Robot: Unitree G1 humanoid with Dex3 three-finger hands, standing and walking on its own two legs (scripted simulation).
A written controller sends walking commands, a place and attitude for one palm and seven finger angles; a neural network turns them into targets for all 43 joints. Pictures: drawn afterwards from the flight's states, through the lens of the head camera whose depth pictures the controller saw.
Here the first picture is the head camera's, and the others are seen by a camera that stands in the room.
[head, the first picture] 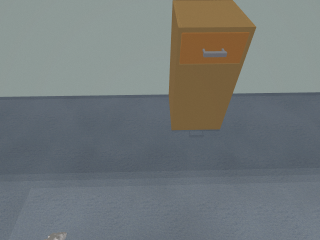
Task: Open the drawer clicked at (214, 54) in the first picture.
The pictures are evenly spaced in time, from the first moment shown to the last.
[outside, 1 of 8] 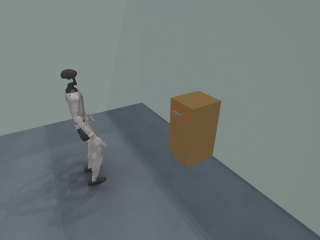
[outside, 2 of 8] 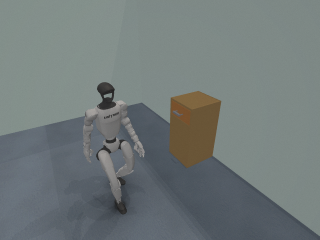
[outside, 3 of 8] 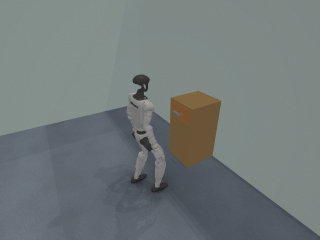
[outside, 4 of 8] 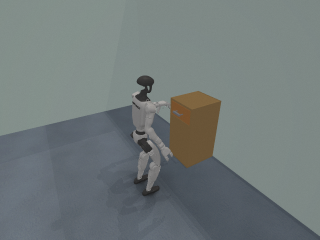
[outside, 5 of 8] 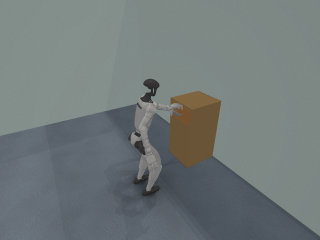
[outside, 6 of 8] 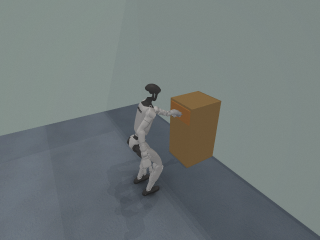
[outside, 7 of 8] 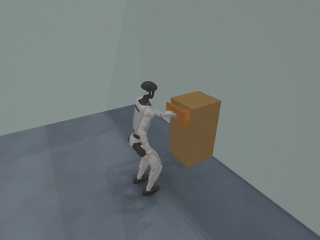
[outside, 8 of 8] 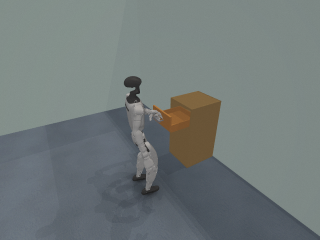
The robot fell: no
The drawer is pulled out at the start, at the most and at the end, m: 0.00 0.27 0.27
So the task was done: yes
